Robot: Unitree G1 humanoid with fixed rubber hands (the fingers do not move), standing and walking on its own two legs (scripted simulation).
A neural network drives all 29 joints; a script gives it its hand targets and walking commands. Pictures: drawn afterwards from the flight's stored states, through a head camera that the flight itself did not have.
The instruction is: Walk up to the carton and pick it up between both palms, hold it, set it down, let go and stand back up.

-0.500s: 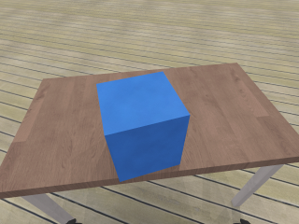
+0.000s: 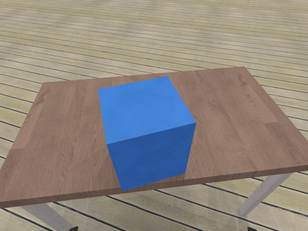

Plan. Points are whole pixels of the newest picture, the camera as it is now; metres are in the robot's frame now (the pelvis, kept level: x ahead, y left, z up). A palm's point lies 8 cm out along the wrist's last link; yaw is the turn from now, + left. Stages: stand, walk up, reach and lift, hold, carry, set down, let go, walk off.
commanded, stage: stand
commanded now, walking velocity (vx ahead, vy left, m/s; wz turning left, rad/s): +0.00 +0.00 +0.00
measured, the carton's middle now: (144, 134) +0.41 +0.05 +0.02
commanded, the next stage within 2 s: walk up in 1.72 s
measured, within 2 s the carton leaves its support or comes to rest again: neither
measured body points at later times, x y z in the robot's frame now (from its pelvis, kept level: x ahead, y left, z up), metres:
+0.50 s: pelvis -0.01 +0.00 +0.00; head -0.01 +0.00 +0.45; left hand +0.10 +0.26 -0.10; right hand +0.09 -0.26 -0.11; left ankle +0.01 +0.13 -0.73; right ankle +0.01 -0.11 -0.73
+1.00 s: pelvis +0.01 +0.00 +0.00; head +0.02 +0.00 +0.45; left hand +0.11 +0.26 -0.11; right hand +0.11 -0.26 -0.11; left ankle +0.01 +0.13 -0.73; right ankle +0.01 -0.11 -0.73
